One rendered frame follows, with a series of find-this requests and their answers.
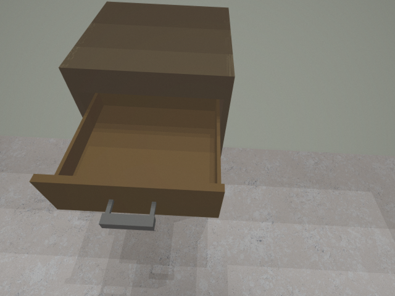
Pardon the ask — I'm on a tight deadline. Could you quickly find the drawer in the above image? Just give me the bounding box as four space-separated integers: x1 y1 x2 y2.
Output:
30 93 225 218

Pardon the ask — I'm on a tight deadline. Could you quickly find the cabinet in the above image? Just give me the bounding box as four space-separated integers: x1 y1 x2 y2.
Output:
59 1 235 156

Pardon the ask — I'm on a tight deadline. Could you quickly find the handle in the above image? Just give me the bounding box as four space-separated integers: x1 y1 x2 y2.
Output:
99 199 157 231

